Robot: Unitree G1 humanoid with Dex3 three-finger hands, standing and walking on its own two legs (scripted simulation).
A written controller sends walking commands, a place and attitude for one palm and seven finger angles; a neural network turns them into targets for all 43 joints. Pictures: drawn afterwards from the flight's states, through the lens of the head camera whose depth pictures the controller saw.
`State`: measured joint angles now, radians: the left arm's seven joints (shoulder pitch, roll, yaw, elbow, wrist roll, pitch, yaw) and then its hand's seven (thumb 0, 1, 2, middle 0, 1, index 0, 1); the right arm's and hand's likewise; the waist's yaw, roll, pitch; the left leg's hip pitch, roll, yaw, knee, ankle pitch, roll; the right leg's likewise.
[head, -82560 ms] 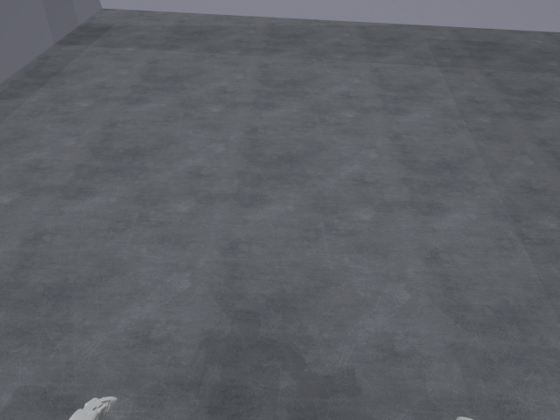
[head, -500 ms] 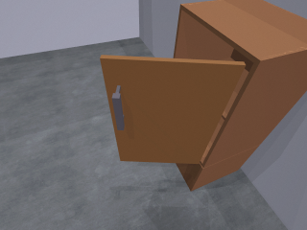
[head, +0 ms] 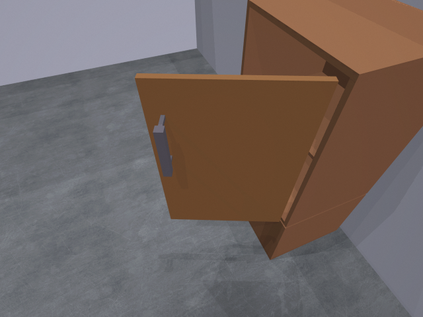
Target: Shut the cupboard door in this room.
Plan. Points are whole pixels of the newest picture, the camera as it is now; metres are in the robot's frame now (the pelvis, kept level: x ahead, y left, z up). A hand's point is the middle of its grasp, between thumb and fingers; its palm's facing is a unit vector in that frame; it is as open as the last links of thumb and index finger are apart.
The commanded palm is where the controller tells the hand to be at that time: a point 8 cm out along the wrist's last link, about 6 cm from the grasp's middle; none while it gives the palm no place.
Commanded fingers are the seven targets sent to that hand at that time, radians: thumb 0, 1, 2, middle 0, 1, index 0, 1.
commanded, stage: raise the hand and make a fist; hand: left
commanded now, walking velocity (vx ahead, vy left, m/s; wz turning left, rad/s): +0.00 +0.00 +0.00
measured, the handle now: (165, 146) +0.48 +0.15 +0.03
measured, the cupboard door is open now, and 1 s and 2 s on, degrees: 66 66 66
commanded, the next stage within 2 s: bring the fist close to the handle in 2.00 s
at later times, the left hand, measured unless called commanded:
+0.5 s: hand out of the picture +0.12 +0.14 -0.07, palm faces +0.09 -1.00 +0.01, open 6.2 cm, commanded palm +0.11 +0.20 -0.04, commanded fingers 0.00 0.90 0.90 -0.58 -0.72 -0.58 -0.72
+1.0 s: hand (120, 294) +0.16 +0.17 -0.01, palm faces +0.14 -0.99 -0.05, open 3.8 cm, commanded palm +0.13 +0.21 -0.01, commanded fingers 0.00 0.90 0.90 -1.04 -1.22 -1.04 -1.22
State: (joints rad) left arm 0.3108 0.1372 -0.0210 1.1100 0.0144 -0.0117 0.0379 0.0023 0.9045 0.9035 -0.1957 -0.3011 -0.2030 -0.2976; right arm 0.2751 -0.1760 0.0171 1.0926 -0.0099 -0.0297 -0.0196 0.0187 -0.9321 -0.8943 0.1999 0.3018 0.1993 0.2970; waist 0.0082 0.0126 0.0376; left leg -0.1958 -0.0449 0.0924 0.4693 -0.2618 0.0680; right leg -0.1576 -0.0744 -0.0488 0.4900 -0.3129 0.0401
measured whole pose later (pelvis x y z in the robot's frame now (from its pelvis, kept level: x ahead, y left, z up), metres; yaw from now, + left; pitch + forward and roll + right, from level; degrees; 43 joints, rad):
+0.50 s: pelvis -0.04 -0.07 -0.08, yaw +3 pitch +11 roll +1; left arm 0.46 0.19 0.19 0.22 -0.27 -0.54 -0.36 0.01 0.90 0.90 -0.41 -0.53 -0.42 -0.53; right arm 0.15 -0.27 -0.08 0.55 0.01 -0.28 0.00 0.02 -0.91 -0.89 0.20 0.30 0.20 0.30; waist 0.02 -0.06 -0.12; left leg -0.81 0.02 0.01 1.06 -0.45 -0.03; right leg -0.75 -0.02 -0.08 1.10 -0.55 -0.06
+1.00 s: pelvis -0.04 -0.04 -0.07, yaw +2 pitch +13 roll -1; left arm 0.45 0.22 0.23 -0.06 -0.32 -0.39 -0.25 0.02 0.90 0.90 -0.86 -1.03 -0.87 -1.03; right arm 0.33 -0.22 -0.02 0.57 0.03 -0.21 -0.06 0.02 -0.91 -0.89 0.20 0.30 0.20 0.30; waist 0.01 0.03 -0.13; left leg -0.84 0.03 0.01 1.07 -0.46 0.01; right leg -0.76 -0.01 -0.08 1.06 -0.52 -0.02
